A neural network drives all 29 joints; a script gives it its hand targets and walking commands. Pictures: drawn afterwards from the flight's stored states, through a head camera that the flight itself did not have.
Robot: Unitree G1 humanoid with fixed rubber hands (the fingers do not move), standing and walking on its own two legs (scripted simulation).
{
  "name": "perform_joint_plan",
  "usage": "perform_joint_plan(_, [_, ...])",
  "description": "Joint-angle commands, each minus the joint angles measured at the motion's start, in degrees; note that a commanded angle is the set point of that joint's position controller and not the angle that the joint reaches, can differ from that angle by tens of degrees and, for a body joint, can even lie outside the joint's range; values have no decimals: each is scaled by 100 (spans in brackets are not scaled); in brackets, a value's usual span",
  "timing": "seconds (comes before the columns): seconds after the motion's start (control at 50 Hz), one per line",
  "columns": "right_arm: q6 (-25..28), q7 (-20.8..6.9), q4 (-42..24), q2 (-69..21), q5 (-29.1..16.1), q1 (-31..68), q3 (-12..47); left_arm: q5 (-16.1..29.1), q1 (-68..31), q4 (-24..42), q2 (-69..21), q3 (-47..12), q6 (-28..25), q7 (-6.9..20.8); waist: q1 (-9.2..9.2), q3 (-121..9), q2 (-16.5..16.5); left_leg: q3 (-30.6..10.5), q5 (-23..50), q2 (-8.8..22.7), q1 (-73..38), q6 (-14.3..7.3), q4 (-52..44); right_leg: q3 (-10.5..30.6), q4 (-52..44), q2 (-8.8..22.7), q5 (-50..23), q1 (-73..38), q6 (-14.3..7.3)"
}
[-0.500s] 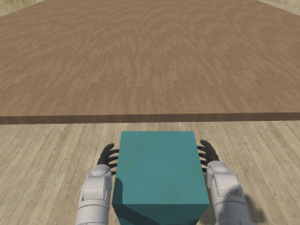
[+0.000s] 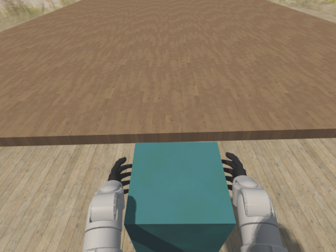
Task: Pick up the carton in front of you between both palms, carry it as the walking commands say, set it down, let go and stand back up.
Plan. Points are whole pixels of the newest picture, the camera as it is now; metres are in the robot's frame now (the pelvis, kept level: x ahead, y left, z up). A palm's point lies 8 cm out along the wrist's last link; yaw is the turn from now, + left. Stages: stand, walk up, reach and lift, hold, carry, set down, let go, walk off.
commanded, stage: carry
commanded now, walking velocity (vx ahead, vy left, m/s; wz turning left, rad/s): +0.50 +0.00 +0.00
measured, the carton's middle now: (176, 201) +0.29 +0.00 -0.01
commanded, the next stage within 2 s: none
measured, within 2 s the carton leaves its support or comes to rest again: neither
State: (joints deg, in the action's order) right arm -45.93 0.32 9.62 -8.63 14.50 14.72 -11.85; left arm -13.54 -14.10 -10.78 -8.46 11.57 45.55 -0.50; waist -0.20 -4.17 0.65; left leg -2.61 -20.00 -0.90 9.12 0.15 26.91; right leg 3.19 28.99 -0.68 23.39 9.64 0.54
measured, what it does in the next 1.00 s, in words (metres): walks ahead: left foot, then right foot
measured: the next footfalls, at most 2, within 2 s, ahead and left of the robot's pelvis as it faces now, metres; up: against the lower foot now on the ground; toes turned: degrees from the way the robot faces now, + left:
left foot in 0.30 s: +0.14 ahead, +0.11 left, +0.00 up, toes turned +9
right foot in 0.54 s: +0.30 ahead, -0.11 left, +0.00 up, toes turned -12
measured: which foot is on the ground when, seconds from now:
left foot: down 0.00-0.10, up 0.12-0.28, down 0.30-0.56, up 0.58-0.88, down 0.90-1.00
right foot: down 0.00-0.32, up 0.34-0.52, down 0.54-0.94, up 0.96-1.00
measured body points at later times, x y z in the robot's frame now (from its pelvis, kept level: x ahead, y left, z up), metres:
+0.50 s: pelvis +0.19 +0.00 +0.00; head +0.15 -0.02 +0.45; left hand +0.44 +0.13 +0.09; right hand +0.42 -0.17 +0.08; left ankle +0.10 +0.10 -0.74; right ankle +0.20 -0.11 -0.73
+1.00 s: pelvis +0.52 +0.02 -0.02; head +0.50 +0.02 +0.43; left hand +0.77 +0.15 +0.06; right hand +0.74 -0.15 +0.06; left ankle +0.56 +0.09 -0.74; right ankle +0.33 -0.09 -0.65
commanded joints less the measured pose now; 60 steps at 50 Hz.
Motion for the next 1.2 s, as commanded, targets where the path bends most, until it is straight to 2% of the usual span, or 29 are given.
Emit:
perform_joint_plan(0.0, [-278,-1053,-957,-5490,-1883,2793,3950,2183,-3481,1310,-5426,-4077,257,1203,52,-1377,561,-813,-1557,1062,32,-429,-784,-712,51,-10,-374,452,-34])
perform_joint_plan(0.04, [-560,-848,-1364,-5241,-1927,2658,4112,2164,-3147,1402,-5235,-4151,552,1101,-21,-1254,-384,10,-1569,483,1244,-158,108,224,-882,549,560,-441,-276])
perform_joint_plan(0.06, [-718,-759,-1605,-5195,-1974,2623,4149,2233,-3139,1664,-5049,-4198,670,1040,-120,-988,-1405,631,-1183,33,2264,58,1229,1616,-1599,1361,1685,-811,-620])
perform_joint_plan(0.08, [-877,-689,-1943,-5162,-2147,2905,4358,2201,-2863,1709,-4972,-4124,807,954,-175,-586,-1840,667,-788,226,2815,91,1601,2429,-1975,1967,1899,-583,-942])
perform_joint_plan(0.1, [-993,-618,-2138,-5179,-2265,2884,4453,2246,-2804,2044,-4900,-4131,945,849,-122,-454,-1377,519,-650,416,2848,92,1789,2441,-2047,2028,1676,-381,-1060])
perform_joint_plan(0.14, [-1233,-481,-2352,-5091,-2423,2534,4479,2260,-2503,2474,-4861,-4139,1215,593,-118,-541,-799,668,-687,461,2534,49,1237,1860,-1970,1904,895,-254,-1024])
perform_joint_plan(0.22, [-1659,-143,-2969,-4718,-2613,1500,4427,2475,-1803,3406,-4499,-4400,1684,161,-63,-1408,-599,1394,622,65,30,44,-461,-49,-745,1032,15,375,-483])
perform_joint_plan(0.24, [-1766,-47,-3142,-4585,-2598,1298,4404,2447,-1608,3547,-4374,-4373,1798,70,2,-1537,-274,1044,328,363,-855,-91,-430,-370,-130,872,133,1035,-361])
perform_joint_plan(0.26, [-1867,50,-3230,-4342,-2561,1071,4305,2513,-1558,3671,-4254,-4351,1934,-7,141,-1472,736,-384,-652,1280,-1583,-479,-964,-764,1059,587,10,2133,-188])
perform_joint_plan(0.28, [-1955,163,-3356,-4155,-2492,909,4193,2596,-1584,3896,-4171,-4357,2051,-69,189,-1331,1877,-2066,-405,2314,-2323,-1007,-1401,-1179,2046,239,584,3543,-1])
perform_joint_plan(0.32, [-2069,352,-3801,-4251,-2512,821,4103,2784,-1549,4271,-4139,-4334,2204,-136,241,-998,946,-2116,705,2625,-1938,-1452,-1391,-727,2228,561,863,3844,-111])
perform_joint_plan(0.34, [-2100,414,-4071,-4434,-2540,913,4145,2841,-1392,4312,-4214,-4337,2227,-138,221,-969,408,-1804,754,2495,-1626,-1353,-1440,-732,2000,579,875,3636,-128])
perform_joint_plan(0.42, [-2179,501,-4428,-4212,-2714,934,4325,2693,-836,4208,-4186,-4065,2210,-318,126,-1178,702,-6,231,1747,-568,-690,-1410,-1374,274,248,-550,1782,-89])
perform_joint_plan(0.46, [-2196,515,-4496,-4001,-2806,906,4373,2531,-551,4211,-3973,-3948,2181,-447,13,-1252,285,773,-74,1275,327,-414,-747,-1819,-392,-6,-1148,193,-67])
perform_joint_plan(0.48, [-2230,518,-4435,-3825,-2801,740,4375,2459,-513,4241,-3889,-3908,2178,-501,-28,-1372,-52,1109,263,1068,923,-211,-94,-1511,-388,210,-1093,-713,-178])
perform_joint_plan(0.52, [-2299,526,-4553,-3584,-2879,939,4341,2343,-327,4116,-3603,-3772,2204,-598,-210,-1344,-1835,1443,-565,328,3034,130,2394,1754,-1516,2060,373,-1915,-1055])
perform_joint_plan(0.54, [-2342,541,-4504,-3472,-2902,893,4341,2397,-345,4167,-3573,-3800,2247,-616,-210,-1276,-1583,865,-1164,446,3514,-4,3179,2419,-1742,2553,76,-1985,-1401])
perform_joint_plan(0.56, [-2332,526,-4445,-3576,-2972,857,4393,2449,-519,4383,-3677,-3906,2237,-613,-198,-1123,-952,615,-1080,621,3826,-72,3719,2418,-1642,2625,-885,-1831,-1482])
perform_joint_plan(0.62, [-2207,483,-4059,-3898,-2777,425,4147,2741,-1045,4804,-3964,-4302,2188,-518,-174,-1130,-70,535,-524,847,3915,-45,3241,1340,-1656,2412,-1650,-1755,-1175])
perform_joint_plan(0.72, [-2027,424,-4012,-4043,-2249,-166,4042,3023,-836,4807,-4072,-4801,2108,-153,-127,-767,-723,1355,637,437,2378,39,939,-590,-1774,1532,-2192,-738,-678])
perform_joint_plan(0.82, [-1977,364,-4357,-3933,-2345,-160,4308,2850,-427,4780,-3773,-4708,2096,-53,12,-1128,-813,2020,1316,-23,25,-170,125,-1542,-125,1215,-3784,-198,-261])
perform_joint_plan(0.84, [-1994,353,-4327,-3888,-2373,-171,4321,2831,-461,4801,-3716,-4640,2111,-70,118,-1405,-610,1636,935,253,-1014,-358,76,-1691,847,1010,-3638,380,-124])
perform_joint_plan(0.86, [-2007,353,-4357,-3732,-2403,-189,4336,2756,-409,4796,-3636,-4576,2155,-82,212,-1547,521,-315,-181,1436,-1830,-792,-636,-1702,2424,642,-2420,1614,90])
perform_joint_plan(0.88, [-2017,353,-4345,-3748,-2441,-143,4345,2736,-389,4850,-3568,-4563,2184,-78,164,-1659,1619,-2732,142,2566,-2440,-1318,-1432,-1350,3862,7,23,2912,240])
perform_joint_plan(0.92, [-1994,250,-4615,-4162,-2640,94,4571,2740,-312,4731,-3865,-4573,2142,-25,174,-1563,693,-2261,1712,2675,-2064,-1507,-1296,-546,4815,501,293,3368,-104])
perform_joint_plan(0.96, [-1941,109,-4703,-4457,-2834,451,4845,2581,-251,4445,-4233,-4498,2043,12,150,-1395,3,-1142,1756,2337,-1278,-1050,-1352,-301,4140,882,-260,3044,-165])
perform_joint_plan(1.0, [-1883,-7,-4566,-4607,-2879,425,4957,2410,-151,4335,-4454,-4473,1933,10,112,-1161,158,-448,1256,2074,-726,-733,-1679,-518,3178,874,-604,2716,-113])
perform_joint_plan(1.06, [-1861,-112,-4478,-4416,-2922,291,4961,2250,-71,4365,-4455,-4469,1835,-59,117,-861,600,301,1173,1824,-636,-701,-1951,-914,2020,769,-1228,2603,-42])
perform_joint_plan(1.18, [-1884,15,-4596,-3898,-2773,-98,4652,2337,-204,4905,-4050,-4642,1925,-198,137,-448,896,1267,2468,1430,-1148,-561,-1684,-1678,271,443,-2090,2364,-78])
